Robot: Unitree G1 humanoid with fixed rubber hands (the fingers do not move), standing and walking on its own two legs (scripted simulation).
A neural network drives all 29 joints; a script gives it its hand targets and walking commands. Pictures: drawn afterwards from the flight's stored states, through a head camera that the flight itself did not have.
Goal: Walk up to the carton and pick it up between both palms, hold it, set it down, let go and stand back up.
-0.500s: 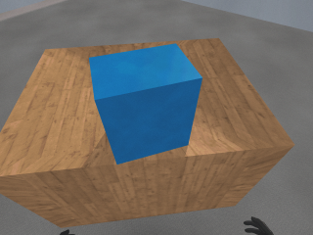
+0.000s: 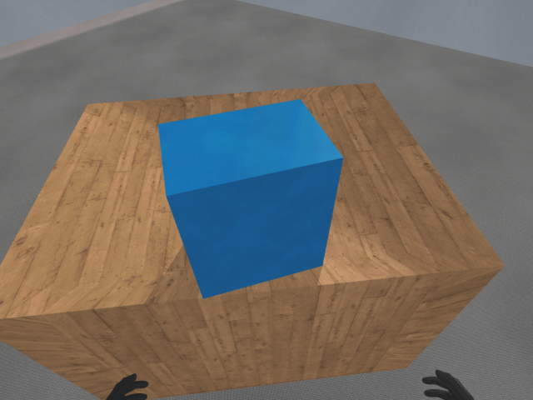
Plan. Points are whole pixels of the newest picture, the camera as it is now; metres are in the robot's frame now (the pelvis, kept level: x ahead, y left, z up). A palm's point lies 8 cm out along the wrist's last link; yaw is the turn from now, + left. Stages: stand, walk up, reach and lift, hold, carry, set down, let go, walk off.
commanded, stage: walk up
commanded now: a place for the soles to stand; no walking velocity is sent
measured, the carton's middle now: (249, 203) +0.46 +0.04 +0.05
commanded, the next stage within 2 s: reach and lift in 1.58 s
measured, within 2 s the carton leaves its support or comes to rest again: neither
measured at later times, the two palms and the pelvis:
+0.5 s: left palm out of the picture +0.13 +0.28 -0.09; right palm out of the picture +0.12 -0.25 -0.10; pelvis +0.03 +0.01 +0.00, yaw +2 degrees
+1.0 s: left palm out of the picture +0.12 +0.29 -0.09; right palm (434, 380) +0.19 -0.24 -0.09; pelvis +0.04 +0.01 -0.01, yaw +5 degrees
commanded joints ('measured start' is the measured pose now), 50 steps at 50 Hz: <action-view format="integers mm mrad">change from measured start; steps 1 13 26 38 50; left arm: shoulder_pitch -23 32 114 94 89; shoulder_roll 127 179 130 116 97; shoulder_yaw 40 88 70 72 71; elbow -75 -81 -109 -147 -166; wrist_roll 0 37 28 23 22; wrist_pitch -21 -26 -36 -30 -23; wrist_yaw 2 28 32 35 31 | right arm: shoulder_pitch -5 66 85 18 9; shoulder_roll -130 -84 -121 -119 -139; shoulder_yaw -46 -55 -52 -57 -72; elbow -79 -71 -59 -81 -76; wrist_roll -3 -36 -17 -13 -10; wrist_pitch -21 -11 -17 -7 -5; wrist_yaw -5 16 5 14 16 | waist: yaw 0 -3 4 2 -8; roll -2 -97 13 19 62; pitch -48 96 -61 -34 -36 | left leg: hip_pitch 36 -66 39 29 49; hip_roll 81 1 30 26 60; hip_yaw -107 -38 -110 -160 -293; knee -111 14 10 26 -49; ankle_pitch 35 -123 292 322 211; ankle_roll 59 44 89 112 157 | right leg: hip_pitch -19 -91 84 57 15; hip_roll -85 -208 -92 -76 -34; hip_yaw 97 244 50 5 -49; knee -113 -258 -28 13 79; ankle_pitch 91 -342 237 185 7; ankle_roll -63 -155 -79 -65 -43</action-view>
